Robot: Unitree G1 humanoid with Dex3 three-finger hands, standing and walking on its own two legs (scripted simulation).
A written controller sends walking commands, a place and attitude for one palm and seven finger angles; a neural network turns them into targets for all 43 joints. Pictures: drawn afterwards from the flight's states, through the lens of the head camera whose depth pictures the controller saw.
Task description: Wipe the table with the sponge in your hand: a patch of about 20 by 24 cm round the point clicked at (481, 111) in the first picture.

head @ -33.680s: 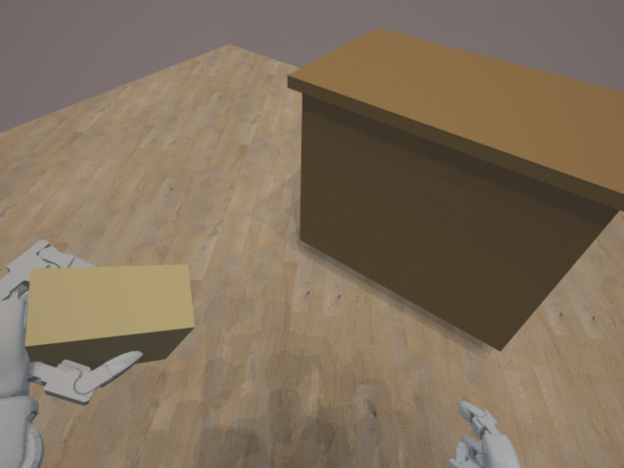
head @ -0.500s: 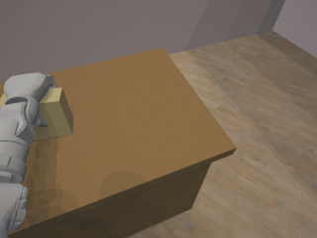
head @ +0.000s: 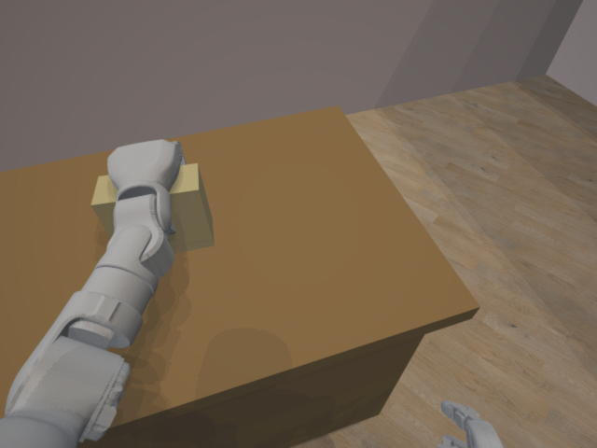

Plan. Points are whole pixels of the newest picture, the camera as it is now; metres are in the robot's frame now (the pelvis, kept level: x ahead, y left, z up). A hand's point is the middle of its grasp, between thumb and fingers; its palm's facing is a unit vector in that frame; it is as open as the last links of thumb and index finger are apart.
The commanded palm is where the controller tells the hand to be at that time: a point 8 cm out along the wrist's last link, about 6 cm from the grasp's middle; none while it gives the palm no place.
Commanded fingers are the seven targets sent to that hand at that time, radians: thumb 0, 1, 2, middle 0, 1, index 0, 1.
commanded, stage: wipe back along the middle lane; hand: left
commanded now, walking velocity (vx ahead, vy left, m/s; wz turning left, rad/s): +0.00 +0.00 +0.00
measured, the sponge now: (163, 222) +0.41 +0.26 +0.06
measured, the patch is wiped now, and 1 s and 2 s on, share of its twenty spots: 0.50 0.65 0.75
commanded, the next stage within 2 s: slide across to the third lane in 1.64 s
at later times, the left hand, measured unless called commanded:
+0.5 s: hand (173, 214) +0.38 +0.22 +0.11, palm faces +0.02 -0.02 -1.00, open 10.2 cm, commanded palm +0.33 +0.20 +0.13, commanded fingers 0.00 0.10 1.30 -1.20 -1.60 -1.20 -1.60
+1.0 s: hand (178, 243) +0.33 +0.20 +0.11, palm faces +0.08 -0.04 -1.00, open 10.2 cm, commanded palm +0.29 +0.18 +0.13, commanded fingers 0.00 0.10 1.30 -1.20 -1.60 -1.20 -1.60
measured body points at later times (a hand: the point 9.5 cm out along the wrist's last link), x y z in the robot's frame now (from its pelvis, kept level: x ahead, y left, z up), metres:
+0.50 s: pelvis +0.00 -0.05 +0.00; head +0.00 -0.08 +0.45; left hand +0.37 +0.21 +0.17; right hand +0.16 -0.29 -0.11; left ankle -0.02 +0.05 -0.74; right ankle -0.04 -0.15 -0.74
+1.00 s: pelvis -0.01 -0.06 +0.00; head -0.02 -0.09 +0.45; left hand +0.32 +0.19 +0.17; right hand +0.19 -0.30 -0.10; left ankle -0.02 +0.05 -0.74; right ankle -0.04 -0.15 -0.74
